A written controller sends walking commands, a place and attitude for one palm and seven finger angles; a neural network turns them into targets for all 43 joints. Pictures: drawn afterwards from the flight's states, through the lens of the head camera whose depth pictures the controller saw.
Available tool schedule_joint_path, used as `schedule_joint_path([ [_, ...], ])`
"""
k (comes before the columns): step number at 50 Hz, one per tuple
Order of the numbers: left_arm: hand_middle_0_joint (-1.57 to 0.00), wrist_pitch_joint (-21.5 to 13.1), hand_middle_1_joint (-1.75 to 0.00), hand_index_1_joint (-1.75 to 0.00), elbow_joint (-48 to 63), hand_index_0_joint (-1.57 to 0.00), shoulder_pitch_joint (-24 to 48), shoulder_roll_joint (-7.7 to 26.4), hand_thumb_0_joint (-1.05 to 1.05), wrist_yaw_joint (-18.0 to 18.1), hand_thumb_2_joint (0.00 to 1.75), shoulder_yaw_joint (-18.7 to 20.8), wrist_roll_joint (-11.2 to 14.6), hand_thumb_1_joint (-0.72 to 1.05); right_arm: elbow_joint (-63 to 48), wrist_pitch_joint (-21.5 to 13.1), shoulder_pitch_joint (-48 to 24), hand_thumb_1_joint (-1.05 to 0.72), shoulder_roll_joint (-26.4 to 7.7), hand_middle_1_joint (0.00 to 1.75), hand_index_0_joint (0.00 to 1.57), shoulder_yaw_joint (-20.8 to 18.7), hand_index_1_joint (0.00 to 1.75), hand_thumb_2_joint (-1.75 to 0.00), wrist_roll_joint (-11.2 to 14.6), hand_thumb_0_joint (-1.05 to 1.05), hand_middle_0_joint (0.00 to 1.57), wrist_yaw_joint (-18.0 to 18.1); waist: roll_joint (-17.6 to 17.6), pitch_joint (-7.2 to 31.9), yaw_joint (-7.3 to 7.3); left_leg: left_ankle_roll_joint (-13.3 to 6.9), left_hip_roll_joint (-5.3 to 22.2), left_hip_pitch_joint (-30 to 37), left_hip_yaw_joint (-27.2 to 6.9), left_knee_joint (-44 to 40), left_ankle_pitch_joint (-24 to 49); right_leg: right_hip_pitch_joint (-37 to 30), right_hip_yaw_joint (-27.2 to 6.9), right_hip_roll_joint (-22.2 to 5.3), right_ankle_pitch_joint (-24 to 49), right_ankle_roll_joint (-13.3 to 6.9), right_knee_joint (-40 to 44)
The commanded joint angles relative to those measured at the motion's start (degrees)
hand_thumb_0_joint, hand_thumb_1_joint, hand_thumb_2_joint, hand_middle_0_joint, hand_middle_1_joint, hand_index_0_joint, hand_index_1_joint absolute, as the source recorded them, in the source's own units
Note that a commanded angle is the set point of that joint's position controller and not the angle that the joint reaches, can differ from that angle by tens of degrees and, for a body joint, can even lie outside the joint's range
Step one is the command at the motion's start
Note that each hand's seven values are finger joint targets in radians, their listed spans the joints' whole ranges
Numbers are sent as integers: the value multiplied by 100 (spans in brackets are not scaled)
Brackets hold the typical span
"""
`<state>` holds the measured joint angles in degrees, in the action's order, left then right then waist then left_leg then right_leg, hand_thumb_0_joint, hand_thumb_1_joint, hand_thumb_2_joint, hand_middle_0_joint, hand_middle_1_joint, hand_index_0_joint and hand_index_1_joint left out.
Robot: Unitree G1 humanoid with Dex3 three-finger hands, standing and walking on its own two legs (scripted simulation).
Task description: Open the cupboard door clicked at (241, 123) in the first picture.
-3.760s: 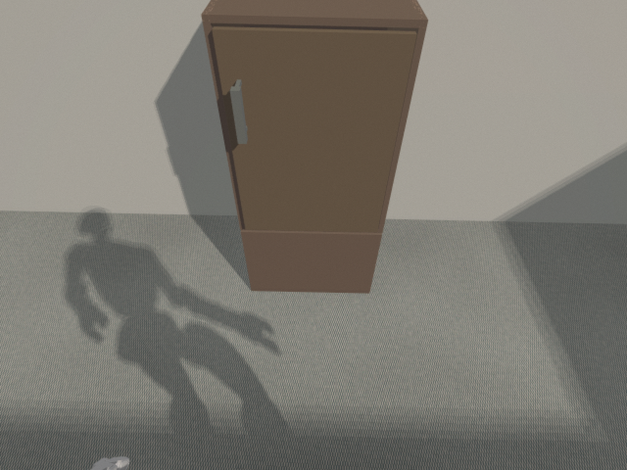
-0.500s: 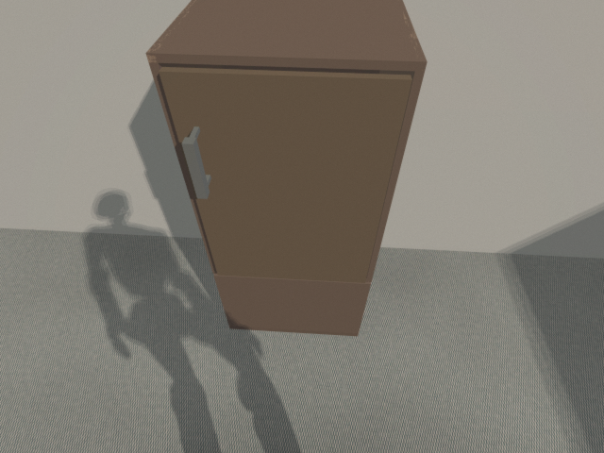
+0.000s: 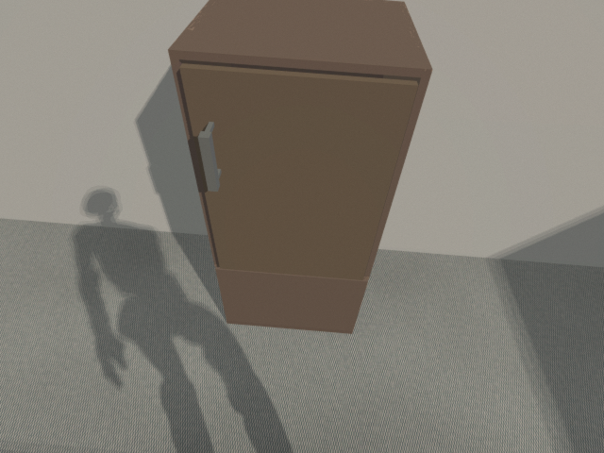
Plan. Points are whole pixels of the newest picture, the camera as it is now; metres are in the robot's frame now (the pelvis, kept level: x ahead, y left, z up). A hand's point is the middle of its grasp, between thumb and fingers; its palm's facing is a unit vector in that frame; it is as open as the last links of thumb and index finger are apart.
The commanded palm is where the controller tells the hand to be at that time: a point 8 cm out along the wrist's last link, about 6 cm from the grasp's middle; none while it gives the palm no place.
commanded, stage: look again from close up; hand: left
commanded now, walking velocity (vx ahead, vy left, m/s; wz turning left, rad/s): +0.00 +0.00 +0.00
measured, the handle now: (212, 157) +0.65 +0.23 +0.02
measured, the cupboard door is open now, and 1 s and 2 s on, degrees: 0 0 0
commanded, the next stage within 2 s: shuffle to correct the standing spot in 0.58 s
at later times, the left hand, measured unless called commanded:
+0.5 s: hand out of the picture +0.04 +0.22 -0.17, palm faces +0.04 -0.97 -0.23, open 7.4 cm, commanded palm none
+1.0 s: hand out of the picture +0.06 +0.19 -0.19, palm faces +0.04 -0.98 -0.18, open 7.3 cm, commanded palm none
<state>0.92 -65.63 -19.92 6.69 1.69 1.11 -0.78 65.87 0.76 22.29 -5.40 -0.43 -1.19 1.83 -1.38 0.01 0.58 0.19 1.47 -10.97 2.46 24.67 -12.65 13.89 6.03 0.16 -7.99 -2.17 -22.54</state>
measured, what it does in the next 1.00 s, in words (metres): shifts its weight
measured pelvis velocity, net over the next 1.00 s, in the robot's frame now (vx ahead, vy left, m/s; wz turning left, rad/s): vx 0.08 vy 0.02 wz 0.00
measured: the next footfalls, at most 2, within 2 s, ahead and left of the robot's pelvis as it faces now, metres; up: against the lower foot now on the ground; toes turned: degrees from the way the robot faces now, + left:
none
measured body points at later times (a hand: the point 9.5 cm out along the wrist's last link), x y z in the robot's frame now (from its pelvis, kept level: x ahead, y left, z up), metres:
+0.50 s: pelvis +0.03 +0.05 +0.00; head +0.03 +0.03 +0.44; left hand +0.04 +0.27 -0.15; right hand +0.02 -0.16 -0.17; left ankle +0.01 +0.12 -0.74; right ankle +0.05 -0.09 -0.74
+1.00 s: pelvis +0.08 +0.02 -0.01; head +0.09 +0.02 +0.44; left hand +0.06 +0.24 -0.17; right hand +0.07 -0.19 -0.18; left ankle +0.01 +0.12 -0.74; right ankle +0.05 -0.09 -0.74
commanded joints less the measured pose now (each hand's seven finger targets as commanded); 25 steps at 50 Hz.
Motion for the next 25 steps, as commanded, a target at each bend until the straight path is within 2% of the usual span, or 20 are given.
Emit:
schedule_joint_path([
  [1,-20,-121,-30,-30,174,-20,-294,481,0,16,90,98,4,90,-121,-91,388,-90,-434,30,20,-71,30,-90,-1,0,20,50,207,-629,-17,-182,301,-736,-468,-705,-976,75,-921,-637,-1596,91,763],
  [4,-20,-127,-30,-30,164,-20,-323,429,0,23,90,82,-1,90,-132,-121,410,-90,-436,30,20,-66,30,-90,9,0,20,57,293,-643,-7,-197,362,-820,-568,-811,-1006,-8,-853,-600,-1303,90,619],
  [5,-20,-261,-30,-30,78,-20,-658,613,0,253,90,-68,-68,90,-540,-215,-526,-90,-701,30,20,-18,30,-90,8,0,20,-63,773,-940,271,85,346,-1021,29,416,-537,104,-928,-877,-166,59,310],
  [6,-20,-295,-30,-30,284,-20,-415,921,0,181,90,4,-45,90,-682,-122,-82,-90,-377,30,20,-27,30,-90,22,0,20,-76,587,-222,-134,21,24,-588,-139,705,-931,421,-1450,-1175,-1964,-210,682],
  [7,-20,-313,-30,-30,410,-20,-139,1011,0,132,90,77,-60,90,-639,-99,128,-90,-393,30,20,-21,30,-90,-48,0,20,-104,467,-323,-201,-39,19,-385,-87,784,-840,819,-1429,-1246,-2511,-280,745],
  [8,-20,-305,-30,-30,461,-20,-2,964,0,117,90,87,-64,90,-645,-118,453,-90,-397,30,20,-16,30,-90,-34,0,20,-109,228,-64,-342,-74,54,-208,-106,715,-786,942,-1210,-1189,-2611,-286,609],
  [10,-20,-268,-30,-30,516,-20,54,706,0,98,90,63,-45,90,-674,-172,635,-90,-440,30,20,-19,30,-90,-27,0,20,-102,86,-176,-340,-146,189,-379,-414,198,-753,986,-833,-861,-2225,-189,123],
  [11,-20,-245,-30,-30,512,-20,-5,551,0,85,90,37,-39,90,-712,-204,547,-90,-533,30,20,-25,30,-90,-33,0,20,-83,366,-363,-268,-221,355,-758,-708,-239,-1020,823,-685,-637,-1982,-112,-149],
  [12,-20,-211,-30,-30,535,-20,-70,494,0,71,90,25,-52,90,-803,-246,404,-90,-658,30,20,-42,30,-90,-50,0,20,-76,895,-530,-168,-282,568,-1191,-1067,-738,-1378,549,-403,-459,-1561,-42,-586],
  [13,-20,-200,-30,-30,523,-20,-185,395,0,53,90,8,-55,90,-887,-260,164,-90,-731,30,20,-49,30,-90,-35,0,20,-51,1018,-645,-39,-373,735,-1570,-1358,-1132,-1671,172,-260,-333,-1101,8,-800],
  [14,-20,-206,-30,-30,490,-20,-261,379,0,31,90,-12,-70,90,-950,-276,-35,-90,-793,30,20,-50,30,-90,-5,0,20,-33,856,-741,64,-416,728,-1753,-1354,-1217,-1717,-69,-280,-341,-799,19,-784],
  [16,-20,-242,-30,-30,454,-20,-297,366,0,10,90,-29,-58,90,-951,-316,-51,-90,-808,30,20,-42,30,-90,3,0,20,-25,262,-784,84,-388,575,-1669,-1145,-1100,-1409,-214,-436,-428,-498,9,-565],
  [19,-20,-263,-30,-30,492,-20,-189,442,0,18,90,-22,-33,90,-870,-356,74,-90,-814,30,20,-20,30,-90,8,0,20,-18,85,-702,18,-338,505,-1198,-1003,-1019,-683,-147,-534,-513,-257,20,-435],
  [22,-20,-268,-30,-30,536,-20,-115,518,0,33,90,-16,-24,90,-751,-383,87,-90,-839,30,20,0,30,-90,19,0,20,-8,60,-603,-1,-313,472,-808,-864,-896,60,-157,-563,-582,-70,33,-368],
  [25,-20,-292,-30,-30,546,-20,-46,586,0,47,90,-5,-2,90,-681,-408,86,-90,-875,30,20,20,30,-90,21,0,20,5,-13,-318,-46,-282,426,-400,-666,-642,969,-309,-592,-642,307,44,-363],
])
